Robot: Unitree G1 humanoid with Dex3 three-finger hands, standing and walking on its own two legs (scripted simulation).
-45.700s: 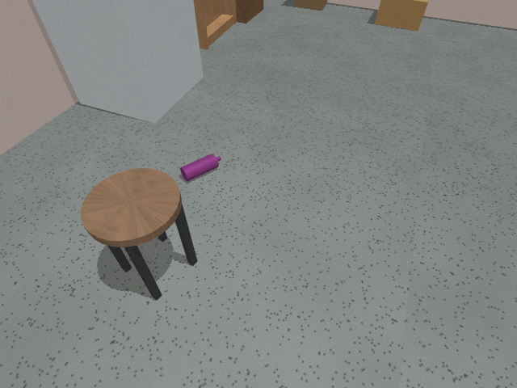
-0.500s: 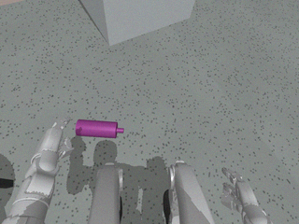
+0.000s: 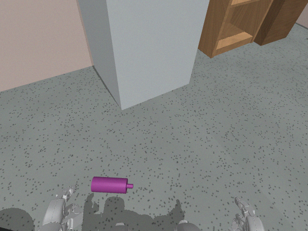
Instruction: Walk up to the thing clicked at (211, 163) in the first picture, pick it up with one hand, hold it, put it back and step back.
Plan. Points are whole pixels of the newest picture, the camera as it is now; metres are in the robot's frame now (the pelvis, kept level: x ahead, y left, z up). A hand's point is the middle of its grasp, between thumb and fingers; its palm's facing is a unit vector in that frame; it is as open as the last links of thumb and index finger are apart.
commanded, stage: home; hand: left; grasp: from above
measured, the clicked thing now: (113, 185) +0.47 +0.20 -0.65
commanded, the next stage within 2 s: none
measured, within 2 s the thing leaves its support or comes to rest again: neither
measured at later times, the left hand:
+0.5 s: hand (72, 224) +0.18 +0.19 -0.02, palm faces +0.08 -0.98 -0.19, open 7.4 cm
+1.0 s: hand (76, 223) +0.18 +0.18 -0.02, palm faces +0.06 -0.98 -0.20, open 7.4 cm
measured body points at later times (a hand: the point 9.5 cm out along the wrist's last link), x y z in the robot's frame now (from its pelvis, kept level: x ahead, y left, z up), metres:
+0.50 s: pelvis +0.02 +0.00 +0.03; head +0.03 +0.01 +0.48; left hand +0.17 +0.24 +0.00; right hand +0.19 -0.23 -0.03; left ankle +0.02 +0.13 -0.65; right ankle +0.03 -0.14 -0.65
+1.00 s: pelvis +0.02 +0.00 +0.03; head +0.03 +0.00 +0.48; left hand +0.17 +0.23 +0.00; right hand +0.17 -0.25 -0.03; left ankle +0.02 +0.13 -0.65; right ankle +0.03 -0.14 -0.65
